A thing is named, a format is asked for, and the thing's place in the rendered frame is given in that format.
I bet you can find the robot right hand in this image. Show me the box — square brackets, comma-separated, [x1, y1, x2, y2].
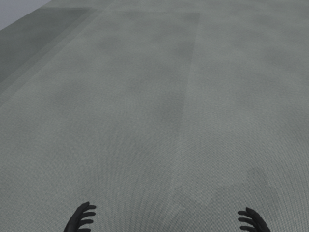
[238, 207, 270, 232]

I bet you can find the robot left hand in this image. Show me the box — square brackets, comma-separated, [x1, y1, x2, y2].
[63, 201, 97, 232]

